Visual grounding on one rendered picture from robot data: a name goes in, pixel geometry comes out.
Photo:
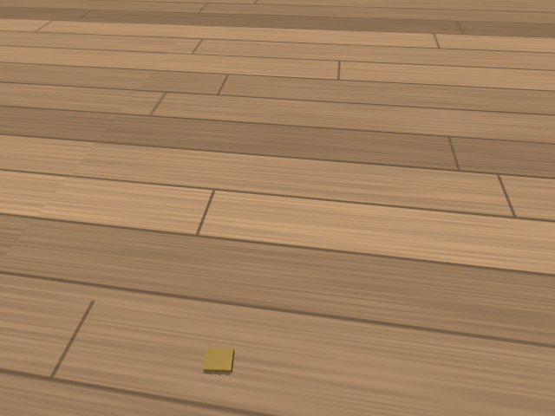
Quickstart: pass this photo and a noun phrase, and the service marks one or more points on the small box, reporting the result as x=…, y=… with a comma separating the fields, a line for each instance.
x=219, y=360

